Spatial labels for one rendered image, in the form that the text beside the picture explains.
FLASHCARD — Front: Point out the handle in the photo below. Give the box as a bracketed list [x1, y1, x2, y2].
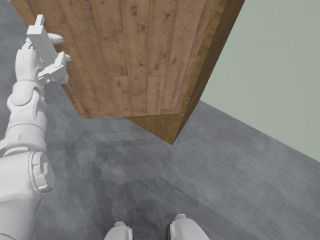
[26, 14, 69, 84]

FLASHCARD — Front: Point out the left robot forearm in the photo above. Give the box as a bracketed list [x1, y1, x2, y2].
[0, 81, 48, 158]

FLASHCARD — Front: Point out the robot left shin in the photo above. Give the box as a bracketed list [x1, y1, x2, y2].
[114, 221, 126, 227]

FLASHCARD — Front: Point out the cupboard door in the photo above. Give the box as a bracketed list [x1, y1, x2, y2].
[10, 0, 215, 119]

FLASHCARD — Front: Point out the robot left hand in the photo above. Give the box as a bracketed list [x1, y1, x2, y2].
[15, 33, 72, 90]

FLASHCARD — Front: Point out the robot shin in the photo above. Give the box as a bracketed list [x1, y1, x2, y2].
[171, 214, 186, 240]
[114, 221, 126, 227]

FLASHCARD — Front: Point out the robot left upper arm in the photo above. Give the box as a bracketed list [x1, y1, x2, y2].
[0, 150, 55, 240]

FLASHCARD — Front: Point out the robot right shin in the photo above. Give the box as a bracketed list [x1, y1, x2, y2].
[171, 214, 186, 240]

